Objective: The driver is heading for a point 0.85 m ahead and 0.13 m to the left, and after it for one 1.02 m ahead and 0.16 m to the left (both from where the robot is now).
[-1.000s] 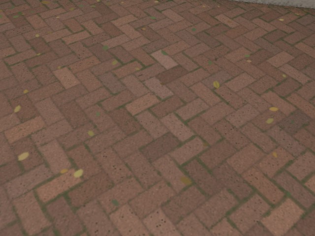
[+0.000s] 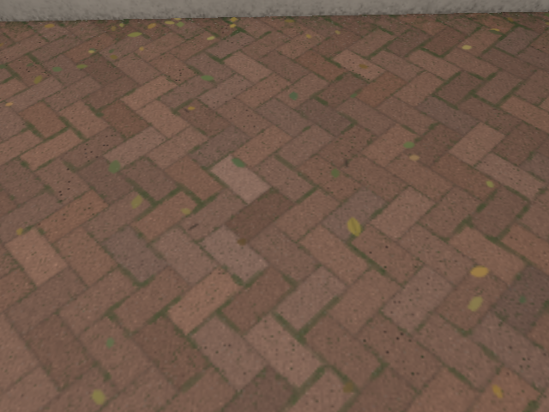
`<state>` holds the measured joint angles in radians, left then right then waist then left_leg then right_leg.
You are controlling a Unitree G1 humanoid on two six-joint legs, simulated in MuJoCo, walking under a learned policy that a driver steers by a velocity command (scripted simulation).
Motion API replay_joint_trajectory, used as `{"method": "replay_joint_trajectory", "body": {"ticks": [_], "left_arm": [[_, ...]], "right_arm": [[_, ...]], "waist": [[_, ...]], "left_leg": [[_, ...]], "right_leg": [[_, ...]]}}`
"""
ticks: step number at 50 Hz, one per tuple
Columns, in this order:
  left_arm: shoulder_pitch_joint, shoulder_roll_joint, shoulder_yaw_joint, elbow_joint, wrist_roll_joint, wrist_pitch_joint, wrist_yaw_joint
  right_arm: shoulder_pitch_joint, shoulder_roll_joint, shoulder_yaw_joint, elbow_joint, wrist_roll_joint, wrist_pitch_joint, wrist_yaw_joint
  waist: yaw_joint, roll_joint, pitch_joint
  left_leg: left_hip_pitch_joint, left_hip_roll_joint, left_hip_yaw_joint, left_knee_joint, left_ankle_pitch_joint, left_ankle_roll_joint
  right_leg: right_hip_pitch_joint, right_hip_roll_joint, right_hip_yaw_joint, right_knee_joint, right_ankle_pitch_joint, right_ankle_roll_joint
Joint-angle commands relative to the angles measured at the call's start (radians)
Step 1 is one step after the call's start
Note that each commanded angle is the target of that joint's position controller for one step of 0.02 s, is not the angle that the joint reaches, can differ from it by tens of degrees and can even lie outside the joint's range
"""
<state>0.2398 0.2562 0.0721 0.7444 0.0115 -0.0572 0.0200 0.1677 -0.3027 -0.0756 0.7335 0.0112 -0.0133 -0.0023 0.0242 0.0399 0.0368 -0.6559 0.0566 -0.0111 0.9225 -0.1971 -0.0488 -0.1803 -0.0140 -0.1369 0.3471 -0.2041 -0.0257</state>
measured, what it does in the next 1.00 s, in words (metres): walks ahead, turning left: left foot, then right foot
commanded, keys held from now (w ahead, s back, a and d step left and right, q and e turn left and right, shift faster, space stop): q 0.46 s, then no key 0.18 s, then w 0.22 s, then w+e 0.14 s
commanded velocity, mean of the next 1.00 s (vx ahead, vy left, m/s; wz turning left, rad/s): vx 0.13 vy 0.00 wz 0.35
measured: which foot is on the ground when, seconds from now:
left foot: up 0.00-0.14, down 0.16-0.62, up 0.64-0.96, down 0.98-1.00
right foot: down 0.00-0.16, up 0.18-0.60, down 0.62-0.98, up 1.00-1.00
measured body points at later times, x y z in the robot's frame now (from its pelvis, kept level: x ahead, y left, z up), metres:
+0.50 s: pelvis +0.08 +0.03 -0.01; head +0.12 +0.05 +0.43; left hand +0.17 +0.33 -0.12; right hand +0.32 -0.20 -0.09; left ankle +0.14 +0.13 -0.75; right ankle +0.17 -0.13 -0.71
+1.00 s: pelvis +0.14 +0.04 -0.01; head +0.15 +0.05 +0.44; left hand +0.08 +0.32 -0.13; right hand +0.40 -0.14 -0.09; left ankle +0.09 +0.15 -0.75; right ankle +0.15 -0.11 -0.74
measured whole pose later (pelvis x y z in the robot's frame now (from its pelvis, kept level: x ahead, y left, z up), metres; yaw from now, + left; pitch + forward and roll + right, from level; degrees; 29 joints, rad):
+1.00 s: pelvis +0.14 +0.04 -0.01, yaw +20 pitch +2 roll +0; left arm 0.36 0.27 0.07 0.79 -0.03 -0.02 0.01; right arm 0.17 -0.26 -0.07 0.65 0.02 -0.05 0.00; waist 0.06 -0.01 -0.02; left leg -0.24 -0.01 0.01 0.44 -0.23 0.02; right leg -0.23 -0.02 0.08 0.53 -0.34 -0.01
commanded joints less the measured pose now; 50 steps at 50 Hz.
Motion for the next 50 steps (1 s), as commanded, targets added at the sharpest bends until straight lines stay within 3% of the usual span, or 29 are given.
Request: {"method": "replay_joint_trajectory", "body": {"ticks": [1,6,7,8,9,10,11,12,13,14,16,20,23,27,29,30,31,32,33,34,36,39,42,44,46,48,49,50], "left_arm": [[-0.104,0.152,0.038,-0.071,-0.012,-0.007,0.021],[-0.095,0.195,0.057,-0.049,-0.046,0.015,0.021],[-0.094,0.193,0.058,-0.046,-0.052,0.019,0.023],[-0.042,0.17,0.053,-0.031,-0.042,0.02,0.02],[-0.018,0.13,0.037,-0.055,-0.001,0.017,0.015],[0.034,0.09,0.013,-0.087,0.022,0.016,0.008],[-0.028,0.15,0.028,-0.069,-0.005,0.023,0.0],[-0.075,0.156,0.029,-0.08,-0.024,0.032,0.002],[-0.083,0.144,0.03,-0.068,-0.014,0.04,0.014],[-0.091,0.153,0.035,-0.071,-0.002,0.05,0.027],[-0.067,0.139,0.036,-0.066,0.0,0.06,0.03],[-0.085,0.099,0.02,-0.064,-0.003,0.056,0.032],[-0.112,0.099,0.018,-0.072,-0.007,0.053,0.025],[-0.094,0.106,0.018,-0.068,-0.014,0.042,0.005],[-0.05,0.09,0.016,-0.058,-0.011,0.034,-0.01],[-0.037,0.098,0.019,-0.055,-0.002,0.032,-0.015],[-0.026,0.158,0.029,-0.068,0.023,0.031,-0.013],[-0.056,0.209,0.037,-0.059,0.042,0.035,-0.012],[-0.091,0.161,0.027,-0.088,0.045,0.028,-0.007],[-0.094,0.156,0.027,-0.09,0.029,0.025,0.0],[-0.06,0.165,0.03,-0.068,-0.012,0.025,0.009],[0.011,0.146,0.025,-0.047,-0.018,0.028,0.015],[0.041,0.16,0.03,-0.037,-0.022,0.023,0.012],[0.066,0.181,0.035,-0.026,-0.029,0.022,0.004],[0.064,0.194,0.036,-0.021,-0.044,0.03,-0.005],[0.046,0.166,0.026,-0.023,-0.049,0.033,-0.01],[0.008,0.104,0.007,-0.036,-0.04,0.024,-0.015],[-0.028,0.0,-0.021,-0.072,-0.026,0.008,-0.022]], "right_arm": [[0.02,-0.006,0.003,-0.073,-0.004,0.002,0.025],[-0.031,-0.057,-0.024,-0.139,-0.005,0.018,0.053],[0.005,-0.069,-0.034,-0.136,-0.006,0.017,0.052],[0.075,-0.118,-0.056,-0.121,-0.011,0.015,0.04],[0.144,-0.237,-0.087,-0.134,-0.019,0.015,0.014],[0.115,-0.29,-0.084,-0.166,-0.036,0.01,0.012],[0.115,-0.208,-0.064,-0.177,-0.029,0.009,0.02],[0.06,-0.176,-0.052,-0.178,-0.021,0.002,0.021],[0.016,-0.148,-0.046,-0.178,-0.004,0.007,0.015],[-0.026,-0.131,-0.04,-0.186,0.005,0.016,0.007],[-0.066,-0.134,-0.039,-0.203,-0.016,0.023,-0.003],[-0.047,-0.142,-0.047,-0.203,-0.014,0.025,-0.026],[-0.049,-0.148,-0.052,-0.21,-0.013,0.035,-0.033],[-0.037,-0.126,-0.041,-0.208,-0.017,0.046,-0.024],[-0.045,-0.11,-0.031,-0.206,-0.009,0.054,-0.023],[-0.013,-0.093,-0.025,-0.195,-0.006,0.055,-0.025],[0.023,-0.05,-0.013,-0.193,-0.014,0.051,-0.025],[0.006,-0.062,-0.02,-0.224,-0.005,0.039,-0.023],[-0.026,-0.119,-0.035,-0.219,-0.021,0.028,-0.024],[-0.037,-0.14,-0.046,-0.209,-0.011,0.027,-0.02],[-0.003,-0.103,-0.04,-0.175,-0.014,0.031,-0.016],[-0.043,-0.049,-0.021,-0.169,-0.002,0.011,-0.004],[-0.097,-0.005,-0.003,-0.176,0.004,-0.018,0.004],[-0.1,-0.011,-0.004,-0.174,0.009,-0.032,0.009],[-0.05,-0.023,-0.012,-0.156,0.014,-0.045,0.014],[0.06,-0.041,-0.026,-0.113,0.013,-0.053,0.012],[0.172,-0.065,-0.035,-0.095,0.01,-0.055,0.001],[0.293,-0.144,-0.051,-0.081,-0.013,-0.052,-0.013]], "waist": [[-0.035,-0.142,-0.1],[-0.035,-0.134,-0.097],[-0.056,-0.118,-0.112],[-0.075,-0.053,-0.152],[-0.085,0.166,-0.216],[-0.035,0.29,-0.341],[-0.098,0.119,-0.387],[-0.077,0.079,-0.295],[-0.053,0.007,-0.23],[-0.033,0.02,-0.187],[0.0,0.072,-0.176],[-0.016,0.077,-0.194],[-0.031,0.103,-0.184],[-0.046,0.13,-0.182],[-0.014,0.124,-0.169],[-0.01,0.098,-0.156],[-0.03,-0.047,-0.148],[-0.069,-0.31,-0.085],[-0.029,-0.286,-0.093],[-0.021,-0.235,-0.082],[-0.013,-0.212,-0.043],[0.021,-0.187,-0.016],[0.049,-0.216,-0.022],[0.052,-0.234,-0.012],[0.014,-0.214,-0.003],[-0.049,-0.17,-0.03],[-0.109,-0.129,-0.088],[-0.15,0.101,-0.164]], "left_leg": [[0.136,0.015,0.002,-0.143,0.136,0.016],[0.193,-0.016,0.042,-0.308,0.037,0.08],[0.273,-0.048,0.066,-0.387,0.079,0.104],[0.412,-0.079,0.055,-0.457,0.23,0.138],[0.632,0.126,-0.223,-0.456,0.739,0.227],[0.816,0.341,-0.588,-0.477,0.816,0.466],[0.773,0.303,-0.539,-0.525,0.617,0.445],[0.684,0.255,-0.442,-0.537,0.482,0.388],[0.599,0.198,-0.384,-0.555,0.333,0.326],[0.506,0.162,-0.35,-0.576,0.249,0.295],[0.389,0.114,-0.321,-0.599,0.223,0.282],[0.39,0.092,-0.344,-0.592,0.129,0.277],[0.363,0.08,-0.396,-0.599,-0.028,0.267],[0.371,0.089,-0.437,-0.569,-0.039,0.256],[0.34,0.064,-0.429,-0.531,-0.035,0.225],[0.302,0.029,-0.402,-0.499,-0.073,0.187],[0.218,-0.05,-0.313,-0.352,-0.197,0.121],[0.139,-0.176,-0.127,-0.236,-0.322,0.069],[0.152,-0.131,-0.143,-0.063,-0.353,0.033],[0.109,-0.127,-0.136,0.033,-0.303,0.024],[-0.006,-0.104,-0.109,0.116,-0.218,0.002],[-0.029,-0.077,-0.025,0.052,-0.148,0.0],[0.114,-0.07,0.024,-0.158,-0.145,0.014],[0.22,-0.082,0.043,-0.276,-0.189,0.028],[0.349,-0.094,0.054,-0.439,-0.126,0.053],[0.592,-0.084,0.041,-0.568,0.011,0.08],[0.784,0.011,-0.052,-0.567,-0.018,0.099],[0.964,0.234,-0.325,-0.608,-0.125,0.161]], "right_leg": [[0.011,-0.252,0.05,-0.074,0.576,-0.159],[0.084,-0.288,0.04,0.077,0.514,-0.115],[0.075,-0.261,0.014,0.166,0.527,-0.089],[0.034,-0.197,-0.022,0.326,0.489,-0.043],[-0.192,-0.108,-0.068,0.634,0.141,0.042],[-0.466,0.049,0.064,0.917,-0.523,0.097],[-0.491,0.013,0.212,0.983,-0.473,0.084],[-0.521,-0.01,0.214,0.967,-0.39,0.066],[-0.521,-0.033,0.213,0.904,-0.315,0.065],[-0.49,-0.043,0.214,0.839,-0.258,0.069],[-0.399,-0.015,0.198,0.801,-0.187,0.077],[-0.375,0.007,0.219,0.624,-0.145,0.096],[-0.327,0.021,0.228,0.516,-0.131,0.096],[-0.232,0.02,0.205,0.385,-0.147,0.075],[-0.114,0.029,0.17,0.202,-0.055,0.044],[-0.04,0.005,0.18,0.11,0.001,0.018],[0.027,-0.165,0.345,0.023,0.052,-0.04],[-0.064,-0.308,0.55,-0.052,0.131,-0.18],[-0.109,-0.356,0.619,-0.101,0.004,-0.244],[-0.079,-0.316,0.59,-0.114,-0.176,-0.226],[0.016,-0.256,0.55,-0.138,-0.357,-0.174],[0.079,-0.208,0.464,-0.156,-0.292,-0.155],[0.053,-0.183,0.388,-0.152,-0.198,-0.15],[0.004,-0.189,0.387,-0.146,-0.188,-0.168],[-0.058,-0.19,0.411,-0.119,-0.203,-0.181],[-0.181,-0.155,0.412,-0.046,-0.193,-0.146],[-0.313,-0.1,0.371,0.085,-0.222,-0.092],[-0.522,0.018,0.233,0.421,-0.306,-0.015]]}}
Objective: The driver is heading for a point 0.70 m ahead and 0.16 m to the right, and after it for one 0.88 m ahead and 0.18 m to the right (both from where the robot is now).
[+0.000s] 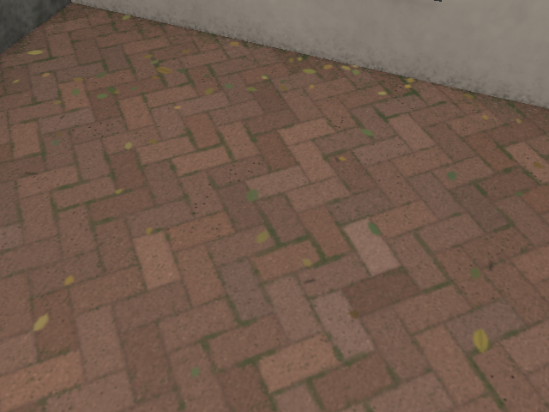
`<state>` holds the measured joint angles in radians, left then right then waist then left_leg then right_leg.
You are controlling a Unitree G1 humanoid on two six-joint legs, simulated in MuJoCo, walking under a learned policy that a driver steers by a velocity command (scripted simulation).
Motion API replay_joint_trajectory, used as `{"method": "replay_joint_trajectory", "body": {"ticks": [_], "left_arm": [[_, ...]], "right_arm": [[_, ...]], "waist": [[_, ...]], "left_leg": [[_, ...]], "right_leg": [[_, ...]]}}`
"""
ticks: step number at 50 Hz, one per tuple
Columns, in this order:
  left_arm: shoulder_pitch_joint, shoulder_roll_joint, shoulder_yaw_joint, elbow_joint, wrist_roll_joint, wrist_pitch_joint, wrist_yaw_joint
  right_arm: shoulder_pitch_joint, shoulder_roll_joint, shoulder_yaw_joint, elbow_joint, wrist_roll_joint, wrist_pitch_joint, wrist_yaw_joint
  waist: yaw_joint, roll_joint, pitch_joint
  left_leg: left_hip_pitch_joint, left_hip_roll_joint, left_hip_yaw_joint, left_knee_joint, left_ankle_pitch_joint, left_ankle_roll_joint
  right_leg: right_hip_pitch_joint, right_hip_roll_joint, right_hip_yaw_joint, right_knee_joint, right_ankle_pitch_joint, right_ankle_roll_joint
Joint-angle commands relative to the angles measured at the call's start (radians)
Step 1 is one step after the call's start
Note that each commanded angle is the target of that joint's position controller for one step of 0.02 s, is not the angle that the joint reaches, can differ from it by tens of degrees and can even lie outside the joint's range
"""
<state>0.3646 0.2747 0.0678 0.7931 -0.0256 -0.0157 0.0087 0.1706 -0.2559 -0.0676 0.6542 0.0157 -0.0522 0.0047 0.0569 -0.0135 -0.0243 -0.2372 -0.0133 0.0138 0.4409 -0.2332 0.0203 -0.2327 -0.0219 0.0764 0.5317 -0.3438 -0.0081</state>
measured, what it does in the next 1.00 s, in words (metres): walks ahead, turning right: right foot, then left foot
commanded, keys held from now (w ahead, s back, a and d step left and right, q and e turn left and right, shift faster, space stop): w+e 0.64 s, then w+q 0.30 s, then q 0.06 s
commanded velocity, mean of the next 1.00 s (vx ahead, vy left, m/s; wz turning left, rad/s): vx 0.47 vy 0.00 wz -0.29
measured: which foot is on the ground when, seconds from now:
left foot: down 0.00-0.46, up 0.48-0.98, down 1.00-1.00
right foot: up 0.00-0.42, down 0.44-1.00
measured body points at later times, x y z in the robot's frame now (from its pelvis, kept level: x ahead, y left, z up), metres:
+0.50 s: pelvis +0.21 -0.07 -0.03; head +0.26 -0.09 +0.42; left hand +0.49 +0.12 -0.10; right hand +0.16 -0.35 -0.15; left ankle +0.03 +0.12 -0.67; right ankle +0.30 -0.16 -0.74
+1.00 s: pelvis +0.51 -0.13 -0.02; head +0.54 -0.14 +0.43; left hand +0.63 +0.14 -0.14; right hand +0.64 -0.42 -0.10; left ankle +0.66 -0.09 -0.74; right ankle +0.30 -0.17 -0.73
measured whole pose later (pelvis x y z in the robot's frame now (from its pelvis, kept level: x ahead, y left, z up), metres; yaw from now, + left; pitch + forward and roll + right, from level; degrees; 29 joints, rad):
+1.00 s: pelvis +0.51 -0.13 -0.02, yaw -18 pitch +3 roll -1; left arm 0.35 0.31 0.05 0.80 0.00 -0.04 0.01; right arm 0.10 -0.27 -0.03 0.66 0.01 -0.10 0.06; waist 0.06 0.02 0.01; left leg -0.52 -0.01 0.02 0.52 -0.03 0.08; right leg 0.04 0.08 0.01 0.42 -0.47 -0.06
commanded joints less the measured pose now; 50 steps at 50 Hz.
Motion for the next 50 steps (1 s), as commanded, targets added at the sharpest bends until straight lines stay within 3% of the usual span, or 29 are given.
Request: {"method": "replay_joint_trajectory", "body": {"ticks": [1,2,3,5,7,12,16,18,20,21,22,23,24,25,26,27,28,29,30,32,34,37,39,41,45,47,48,49,50], "left_arm": [[-0.164,0.056,0.002,-0.157,-0.014,-0.05,-0.003],[-0.167,0.127,0.024,-0.144,-0.024,-0.053,-0.002],[-0.153,0.135,0.031,-0.126,-0.023,-0.051,-0.008],[-0.147,0.11,0.031,-0.108,-0.006,-0.046,-0.012],[-0.147,0.072,0.023,-0.101,-0.004,-0.042,-0.019],[-0.251,0.033,0.003,-0.148,0.004,-0.035,-0.037],[-0.362,0.023,-0.009,-0.203,0.001,-0.034,-0.065],[-0.379,0.042,-0.003,-0.225,0.0,-0.033,-0.077],[-0.32,0.085,0.019,-0.228,0.002,-0.027,-0.079],[-0.199,0.127,0.042,-0.204,-0.001,-0.022,-0.075],[-0.033,0.184,0.074,-0.165,-0.004,-0.014,-0.061],[0.082,0.267,0.093,-0.14,-0.006,-0.002,-0.036],[0.031,0.319,0.087,-0.172,-0.01,-0.019,-0.04],[0.045,0.227,0.065,-0.178,0.001,-0.027,-0.043],[0.008,0.193,0.053,-0.166,0.007,-0.037,-0.043],[-0.065,0.176,0.044,-0.175,0.008,-0.044,-0.043],[-0.128,0.146,0.036,-0.186,0.015,-0.048,-0.04],[-0.163,0.138,0.031,-0.204,0.027,-0.05,-0.036],[-0.179,0.136,0.031,-0.206,0.027,-0.052,-0.033],[-0.163,0.142,0.032,-0.19,0.018,-0.059,-0.026],[-0.138,0.138,0.026,-0.164,0.021,-0.062,-0.015],[-0.098,0.133,0.018,-0.129,0.019,-0.064,-0.011],[-0.062,0.151,0.018,-0.106,0.017,-0.067,-0.012],[-0.03,0.163,0.018,-0.082,0.018,-0.068,-0.014],[0.018,0.173,0.022,-0.039,0.022,-0.049,-0.009],[-0.003,0.185,0.025,-0.038,0.021,-0.039,-0.002],[-0.028,0.193,0.026,-0.046,0.025,-0.034,0.003],[-0.057,0.197,0.024,-0.057,0.028,-0.026,0.01],[-0.078,0.188,0.017,-0.077,0.032,-0.027,0.019]], "right_arm": [[0.317,-0.26,-0.081,0.018,-0.031,-0.018,-0.011],[0.265,-0.181,-0.059,0.013,-0.02,-0.032,-0.008],[0.212,-0.133,-0.042,0.01,-0.014,-0.042,-0.008],[0.144,-0.102,-0.031,0.011,-0.015,-0.048,-0.006],[0.139,-0.088,-0.029,0.021,-0.026,-0.055,-0.007],[0.142,-0.118,-0.036,0.059,-0.024,-0.054,-0.017],[0.189,-0.158,-0.047,0.102,-0.004,-0.044,-0.023],[0.193,-0.177,-0.051,0.115,0.004,-0.033,-0.023],[0.189,-0.218,-0.061,0.116,0.007,-0.018,-0.028],[0.181,-0.231,-0.063,0.114,0.008,-0.009,-0.032],[0.176,-0.228,-0.058,0.106,0.011,-0.008,-0.036],[0.215,-0.144,-0.028,0.08,-0.024,-0.017,-0.035],[0.278,-0.058,0.009,0.028,-0.023,-0.048,-0.02],[0.146,-0.166,-0.015,0.015,0.012,-0.081,-0.008],[0.072,-0.173,-0.014,-0.015,0.036,-0.093,-0.005],[0.06,-0.157,-0.009,-0.014,0.017,-0.097,-0.013],[0.066,-0.162,-0.016,-0.006,-0.01,-0.092,-0.021],[0.091,-0.164,-0.02,-0.002,-0.017,-0.079,-0.019],[0.104,-0.16,-0.021,0.001,-0.024,-0.067,-0.019],[0.095,-0.141,-0.016,-0.001,-0.034,-0.048,-0.022],[0.047,-0.117,-0.005,-0.007,-0.035,-0.04,-0.02],[-0.05,-0.091,0.01,-0.015,-0.025,-0.048,-0.009],[-0.117,-0.084,0.017,-0.027,-0.011,-0.054,0.002],[-0.165,-0.095,0.017,-0.044,0.001,-0.057,0.015],[-0.224,-0.097,0.021,-0.084,0.004,-0.062,0.048],[-0.185,-0.105,0.017,-0.086,0.005,-0.061,0.06],[-0.12,-0.127,0.006,-0.072,-0.003,-0.058,0.059],[0.007,-0.163,-0.015,-0.04,-0.012,-0.058,0.055],[0.139,-0.213,-0.034,-0.022,-0.018,-0.058,0.046]], "waist": [[-0.18,0.269,-0.053],[-0.158,0.194,0.033],[-0.131,0.193,0.086],[-0.098,0.158,0.119],[-0.089,0.129,0.106],[-0.101,0.099,0.12],[-0.129,0.079,0.159],[-0.113,0.081,0.147],[-0.061,0.123,0.065],[0.01,0.129,-0.01],[0.098,0.103,-0.098],[0.1,-0.097,-0.197],[0.002,-0.272,-0.373],[0.081,-0.115,-0.353],[0.064,-0.084,-0.197],[0.006,0.025,-0.092],[-0.035,0.023,-0.052],[-0.069,-0.009,-0.032],[-0.083,-0.021,-0.024],[-0.088,-0.017,-0.002],[-0.071,-0.021,0.02],[-0.017,-0.043,0.034],[0.02,-0.046,0.051],[0.045,-0.037,0.074],[0.058,-0.028,0.099],[0.024,-0.044,0.067],[-0.013,-0.062,0.02],[-0.086,-0.059,-0.062],[-0.159,-0.036,-0.146]], "left_leg": [[0.43,0.451,-0.585,-0.214,-0.287,0.214],[0.384,0.414,-0.559,-0.246,-0.418,0.222],[0.356,0.361,-0.474,-0.264,-0.385,0.187],[0.3,0.307,-0.304,-0.292,-0.142,0.145],[0.255,0.265,-0.163,-0.299,0.082,0.128],[0.176,0.237,0.033,-0.319,0.256,0.124],[0.221,0.277,0.101,-0.319,0.289,0.114],[0.283,0.293,0.135,-0.256,0.471,0.099],[0.329,0.295,0.165,-0.096,0.864,0.08],[0.312,0.28,0.183,0.073,0.985,0.065],[0.181,0.244,0.204,0.302,0.937,0.032],[-0.114,0.171,0.193,0.65,0.289,-0.011],[-0.444,-0.034,0.003,0.979,-0.364,-0.054],[-0.54,0.017,-0.141,1.017,-0.297,-0.032],[-0.579,0.053,-0.117,0.97,-0.212,-0.011],[-0.536,0.101,-0.111,0.875,-0.134,-0.008],[-0.466,0.132,-0.112,0.794,-0.092,-0.013],[-0.406,0.148,-0.116,0.77,-0.063,-0.018],[-0.385,0.15,-0.11,0.739,-0.047,-0.031],[-0.376,0.145,-0.088,0.67,-0.007,-0.062],[-0.41,0.147,-0.067,0.551,0.115,-0.085],[-0.373,0.131,-0.046,0.325,0.347,-0.076],[-0.352,0.114,-0.03,0.227,0.435,-0.06],[-0.397,0.108,-0.036,0.174,0.429,-0.038],[-0.526,0.081,-0.034,0.116,0.262,0.02],[-0.453,0.04,-0.01,0.099,0.162,0.054],[-0.342,-0.001,0.023,0.099,0.129,0.071],[-0.169,-0.05,0.061,0.072,0.17,0.093],[0.08,0.003,-0.022,0.054,0.348,0.137]], "right_leg": [[-0.602,0.026,0.019,0.428,-0.239,-0.026],[-0.657,-0.024,0.067,0.542,-0.17,-0.033],[-0.687,-0.031,0.071,0.58,-0.081,-0.038],[-0.68,-0.057,0.077,0.587,0.058,-0.027],[-0.636,-0.057,0.055,0.591,0.162,-0.011],[-0.539,-0.06,-0.015,0.339,0.358,0.021],[-0.482,-0.058,-0.079,0.17,0.372,-0.022],[-0.44,-0.031,-0.118,0.122,0.3,-0.061],[-0.299,0.041,-0.18,0.121,0.197,-0.107],[-0.139,0.086,-0.2,0.103,0.175,-0.135],[0.133,0.114,-0.18,0.055,0.216,-0.173],[0.45,-0.076,0.123,0.055,0.231,-0.236],[0.683,-0.309,0.743,-0.152,-0.064,-0.448],[0.643,-0.296,0.736,-0.251,-0.136,-0.385],[0.508,-0.265,0.595,-0.26,-0.087,-0.339],[0.326,-0.223,0.48,-0.263,0.035,-0.307],[0.198,-0.181,0.39,-0.27,0.136,-0.289],[0.11,-0.153,0.349,-0.294,0.193,-0.286],[0.062,-0.139,0.329,-0.315,0.232,-0.293],[-0.016,-0.12,0.265,-0.331,0.317,-0.299],[-0.023,-0.104,0.184,-0.344,0.388,-0.282],[-0.01,-0.065,0.088,-0.336,0.383,-0.223],[0.017,-0.088,0.083,-0.348,0.317,-0.211],[0.103,-0.131,0.096,-0.342,0.306,-0.212],[0.326,-0.206,0.088,-0.273,0.469,-0.199],[0.361,-0.208,0.046,-0.203,0.703,-0.174],[0.354,-0.186,0.018,-0.12,0.936,-0.155],[0.329,-0.145,-0.022,0.045,1.122,-0.127],[0.18,-0.102,-0.053,0.27,1.028,-0.079]]}}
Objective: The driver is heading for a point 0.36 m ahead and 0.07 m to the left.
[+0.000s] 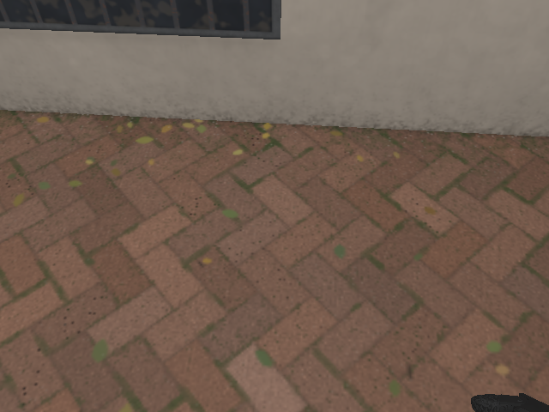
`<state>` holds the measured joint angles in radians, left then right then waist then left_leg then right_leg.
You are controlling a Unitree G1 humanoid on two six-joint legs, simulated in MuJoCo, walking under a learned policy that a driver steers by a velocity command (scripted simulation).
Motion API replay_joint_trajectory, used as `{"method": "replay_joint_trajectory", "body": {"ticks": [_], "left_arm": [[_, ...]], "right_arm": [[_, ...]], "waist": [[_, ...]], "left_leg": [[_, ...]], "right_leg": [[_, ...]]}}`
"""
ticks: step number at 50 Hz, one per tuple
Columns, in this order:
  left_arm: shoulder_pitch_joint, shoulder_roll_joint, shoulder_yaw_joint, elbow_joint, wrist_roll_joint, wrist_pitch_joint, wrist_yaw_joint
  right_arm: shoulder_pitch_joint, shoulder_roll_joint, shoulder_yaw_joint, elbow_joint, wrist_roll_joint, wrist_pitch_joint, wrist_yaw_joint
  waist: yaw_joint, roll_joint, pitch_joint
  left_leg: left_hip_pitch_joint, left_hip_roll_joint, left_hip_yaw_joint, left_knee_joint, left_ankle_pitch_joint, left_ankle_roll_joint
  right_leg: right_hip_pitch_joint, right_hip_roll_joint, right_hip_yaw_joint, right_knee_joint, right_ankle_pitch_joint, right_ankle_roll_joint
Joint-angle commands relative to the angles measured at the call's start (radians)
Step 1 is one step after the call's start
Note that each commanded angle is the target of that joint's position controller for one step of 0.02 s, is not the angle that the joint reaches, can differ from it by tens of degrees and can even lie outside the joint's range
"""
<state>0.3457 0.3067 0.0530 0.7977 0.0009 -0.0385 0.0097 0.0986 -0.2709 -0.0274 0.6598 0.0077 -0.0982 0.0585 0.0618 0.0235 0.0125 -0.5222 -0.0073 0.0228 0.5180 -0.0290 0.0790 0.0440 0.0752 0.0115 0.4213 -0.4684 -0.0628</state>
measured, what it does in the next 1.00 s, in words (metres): walks ahead, turning left: right foot, then left foot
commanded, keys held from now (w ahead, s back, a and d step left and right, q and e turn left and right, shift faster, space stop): q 0.34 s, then no key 0.66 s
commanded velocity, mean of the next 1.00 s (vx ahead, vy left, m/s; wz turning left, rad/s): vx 0.09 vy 0.00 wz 0.27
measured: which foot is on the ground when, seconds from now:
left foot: down 0.00-0.48, up 0.50-0.76, down 0.78-1.00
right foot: down 0.00-0.02, up 0.04-0.46, down 0.48-1.00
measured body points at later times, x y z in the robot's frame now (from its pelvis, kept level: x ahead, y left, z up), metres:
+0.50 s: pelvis +0.18 -0.01 +0.01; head +0.20 +0.00 +0.46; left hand +0.28 +0.30 -0.08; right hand +0.39 -0.25 -0.09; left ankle +0.14 +0.09 -0.72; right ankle +0.27 -0.11 -0.72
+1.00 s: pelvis +0.20 +0.01 +0.01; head +0.20 +0.02 +0.46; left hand +0.23 +0.29 -0.11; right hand +0.38 -0.19 -0.10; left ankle +0.14 +0.13 -0.72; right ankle +0.27 -0.11 -0.72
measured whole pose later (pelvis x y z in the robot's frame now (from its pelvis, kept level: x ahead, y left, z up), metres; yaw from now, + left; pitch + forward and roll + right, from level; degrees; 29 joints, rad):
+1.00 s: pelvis +0.20 +0.01 +0.01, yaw +18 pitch -1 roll +0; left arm 0.20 0.24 0.03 0.81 0.01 -0.01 0.02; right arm 0.25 -0.22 -0.02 0.77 -0.02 0.01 -0.02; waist 0.01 -0.01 0.02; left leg -0.19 -0.01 -0.06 0.55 -0.34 -0.01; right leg -0.28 0.00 0.06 0.53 -0.23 0.03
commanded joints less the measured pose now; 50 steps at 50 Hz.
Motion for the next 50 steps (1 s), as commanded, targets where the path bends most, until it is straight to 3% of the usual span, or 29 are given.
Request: {"method": "replay_joint_trajectory", "body": {"ticks": [1,2,3,4,5,6,7,9,11,15,20,22,23,24,25,26,27,29,31,33,35,38,39,40,41,42,43,46,50], "left_arm": [[0.032,0.076,0.007,-0.124,0.028,-0.024,0.015],[0.064,0.076,-0.007,-0.108,0.035,-0.045,0.0],[0.01,0.149,0.01,-0.119,0.002,-0.053,-0.014],[-0.073,0.143,0.006,-0.146,-0.01,-0.053,-0.016],[-0.124,0.135,0.007,-0.159,0.001,-0.048,-0.009],[-0.128,0.137,0.013,-0.165,0.011,-0.035,-0.001],[-0.105,0.123,0.011,-0.164,0.012,-0.021,0.005],[-0.056,0.089,0.002,-0.148,0.016,-0.006,0.018],[-0.071,0.08,0.0,-0.147,0.02,0.0,0.029],[-0.169,0.073,0.0,-0.165,0.011,0.009,0.029],[-0.248,0.082,0.006,-0.184,0.003,-0.003,0.011],[-0.223,0.082,0.013,-0.179,0.005,-0.018,0.003],[-0.201,0.082,0.015,-0.173,0.009,-0.026,0.002],[-0.194,0.13,0.023,-0.183,0.028,-0.03,0.007],[-0.216,0.183,0.032,-0.194,0.044,-0.018,0.014],[-0.147,0.115,0.021,-0.16,0.043,-0.009,0.013],[-0.141,0.096,0.015,-0.161,0.028,-0.008,0.008],[-0.186,0.093,0.013,-0.164,0.011,-0.001,0.006],[-0.247,0.082,0.006,-0.162,0.011,0.011,0.005],[-0.256,0.066,0.005,-0.152,0.013,0.024,0.005],[-0.212,0.077,0.01,-0.135,0.011,0.032,0.007],[-0.2,0.073,0.005,-0.119,-0.004,0.036,0.007],[-0.165,0.066,0.002,-0.106,-0.004,0.028,0.005],[-0.157,0.056,-0.004,-0.105,0.012,0.017,0.0],[-0.135,0.015,-0.01,-0.106,0.02,0.008,-0.005],[-0.188,0.035,-0.008,-0.1,0.03,0.007,-0.004],[-0.21,0.041,-0.003,-0.096,0.025,0.008,-0.003],[-0.192,0.039,0.002,-0.075,0.014,0.018,0.009],[-0.176,0.03,0.005,-0.04,0.01,0.021,0.014]], "right_arm": [[0.288,-0.315,-0.096,-0.037,-0.03,-0.011,-0.016],[0.309,-0.238,-0.078,-0.034,-0.018,-0.003,-0.021],[0.258,-0.19,-0.066,-0.053,-0.007,0.013,-0.028],[0.196,-0.167,-0.061,-0.068,0.001,0.026,-0.034],[0.15,-0.161,-0.058,-0.078,0.005,0.037,-0.038],[0.126,-0.157,-0.054,-0.083,0.001,0.042,-0.042],[0.105,-0.165,-0.056,-0.085,-0.007,0.047,-0.044],[0.084,-0.18,-0.063,-0.081,-0.012,0.051,-0.049],[0.089,-0.197,-0.071,-0.071,-0.007,0.06,-0.06],[0.1,-0.2,-0.074,-0.06,0.01,0.097,-0.086],[0.117,-0.181,-0.069,-0.059,0.001,0.124,-0.096],[0.103,-0.162,-0.059,-0.06,0.005,0.125,-0.095],[0.096,-0.145,-0.053,-0.061,0.006,0.123,-0.094],[0.142,-0.105,-0.04,-0.061,-0.011,0.116,-0.091],[0.257,-0.082,-0.033,-0.046,-0.023,0.107,-0.087],[0.223,-0.13,-0.041,-0.054,-0.021,0.105,-0.09],[0.181,-0.186,-0.059,-0.05,-0.012,0.111,-0.093],[0.15,-0.178,-0.068,-0.03,-0.003,0.139,-0.1],[0.162,-0.121,-0.054,-0.021,-0.001,0.153,-0.099],[0.152,-0.068,-0.035,-0.016,-0.003,0.149,-0.094],[0.124,-0.064,-0.033,-0.015,0.0,0.143,-0.089],[0.159,-0.071,-0.038,0.019,-0.003,0.137,-0.084],[0.146,-0.097,-0.041,0.013,-0.018,0.136,-0.084],[0.146,-0.145,-0.047,-0.001,-0.03,0.136,-0.089],[0.13,-0.164,-0.054,0.027,-0.031,0.134,-0.084],[0.103,-0.097,-0.039,0.012,-0.031,0.127,-0.075],[0.1,-0.07,-0.029,0.02,-0.039,0.118,-0.073],[0.127,-0.084,-0.03,0.038,-0.028,0.093,-0.077],[0.156,-0.07,-0.024,0.057,-0.023,0.085,-0.083]], "waist": [[-0.125,0.158,-0.34],[-0.132,0.218,-0.487],[-0.147,0.108,-0.415],[-0.136,0.028,-0.283],[-0.112,-0.054,-0.167],[-0.078,-0.06,-0.12],[-0.047,-0.026,-0.095],[-0.021,0.03,-0.102],[-0.024,0.044,-0.134],[-0.053,0.068,-0.168],[-0.087,0.118,-0.143],[-0.065,0.132,-0.134],[-0.044,0.126,-0.122],[-0.068,0.041,-0.152],[-0.138,-0.192,-0.16],[-0.088,-0.272,-0.184],[-0.059,-0.201,-0.161],[-0.062,-0.131,-0.119],[-0.094,-0.143,-0.092],[-0.085,-0.195,-0.096],[-0.052,-0.223,-0.118],[-0.076,-0.198,-0.109],[-0.066,-0.166,-0.102],[-0.052,-0.083,-0.103],[-0.004,0.101,-0.089],[-0.039,0.084,-0.053],[-0.042,0.07,-0.027],[-0.046,0.054,0.007],[-0.051,0.027,0.006]], "left_leg": [[0.779,0.283,-0.45,0.026,0.455,0.252],[0.949,0.393,-0.742,-0.068,0.58,0.348],[0.874,0.348,-0.606,-0.063,0.506,0.294],[0.732,0.302,-0.484,-0.075,0.499,0.254],[0.57,0.262,-0.412,-0.11,0.509,0.23],[0.447,0.229,-0.373,-0.146,0.496,0.215],[0.357,0.199,-0.355,-0.173,0.486,0.21],[0.276,0.165,-0.305,-0.183,0.555,0.211],[0.26,0.143,-0.281,-0.163,0.577,0.198],[0.262,0.105,-0.311,-0.127,0.368,0.135],[0.332,0.129,-0.415,-0.07,0.207,0.119],[0.342,0.118,-0.443,-0.023,0.186,0.097],[0.314,0.087,-0.438,0.005,0.134,0.067],[0.249,0.036,-0.393,0.088,-0.035,0.018],[0.106,-0.097,-0.266,0.235,-0.483,-0.048],[0.038,-0.091,-0.205,0.366,-0.651,-0.104],[0.013,-0.066,-0.202,0.494,-0.639,-0.133],[-0.006,-0.051,-0.198,0.599,-0.562,-0.167],[0.08,-0.029,-0.154,0.513,-0.498,-0.182],[0.159,-0.016,-0.084,0.337,-0.464,-0.187],[0.212,-0.007,-0.068,0.193,-0.408,-0.182],[0.347,-0.016,-0.041,-0.112,-0.174,-0.139],[0.406,0.012,-0.082,-0.129,-0.108,-0.112],[0.45,0.1,-0.165,-0.113,-0.001,-0.075],[0.333,0.114,-0.182,-0.099,-0.143,-0.022],[0.248,0.1,-0.189,-0.136,-0.274,-0.009],[0.216,0.09,-0.183,-0.148,-0.325,-0.025],[0.205,0.066,-0.158,-0.127,-0.257,-0.057],[0.217,0.057,-0.149,-0.112,-0.219,-0.059]], "right_leg": [[-0.487,-0.04,-0.035,0.815,0.553,0.07],[-0.674,0.052,0.088,0.992,-0.123,0.104],[-0.719,-0.031,0.155,1.028,-0.081,0.097],[-0.748,-0.074,0.124,0.98,-0.036,0.096],[-0.756,-0.097,0.093,0.913,-0.005,0.103],[-0.706,-0.12,0.089,0.842,0.028,0.107],[-0.656,-0.119,0.081,0.793,0.045,0.118],[-0.61,-0.106,0.06,0.693,0.083,0.149],[-0.595,-0.087,0.056,0.593,0.153,0.169],[-0.56,-0.06,0.076,0.431,0.301,0.177],[-0.529,-0.047,0.097,0.251,0.269,0.15],[-0.437,-0.049,0.085,0.107,0.318,0.116],[-0.342,-0.07,0.084,-0.018,0.461,0.087],[-0.209,-0.209,0.195,-0.021,0.689,0.033],[-0.083,-0.38,0.371,0.011,1.015,-0.108],[-0.091,-0.477,0.524,-0.028,0.96,-0.237],[-0.106,-0.446,0.509,-0.037,0.86,-0.243],[-0.158,-0.366,0.386,-0.035,0.732,-0.177],[-0.256,-0.29,0.272,-0.057,0.666,-0.134],[-0.268,-0.233,0.195,-0.053,0.654,-0.117],[-0.225,-0.243,0.21,-0.041,0.632,-0.134],[-0.255,-0.23,0.213,-0.018,0.492,-0.104],[-0.306,-0.217,0.211,-0.018,0.41,-0.056],[-0.365,-0.185,0.172,0.027,0.325,-0.003],[-0.32,-0.096,0.062,0.031,0.217,0.05],[-0.263,-0.087,0.049,0.056,0.236,0.086],[-0.25,-0.088,0.052,0.059,0.263,0.09],[-0.247,-0.098,0.066,0.065,0.332,0.073],[-0.235,-0.097,0.066,0.068,0.362,0.076]]}}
